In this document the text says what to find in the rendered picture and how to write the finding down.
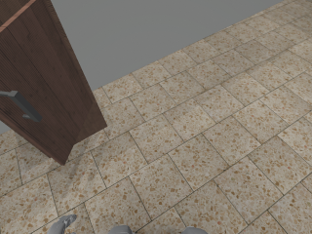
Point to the handle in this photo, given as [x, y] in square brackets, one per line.
[20, 101]

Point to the left robot hand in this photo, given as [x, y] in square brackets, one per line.
[63, 222]

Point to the cupboard door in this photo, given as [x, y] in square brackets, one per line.
[35, 62]

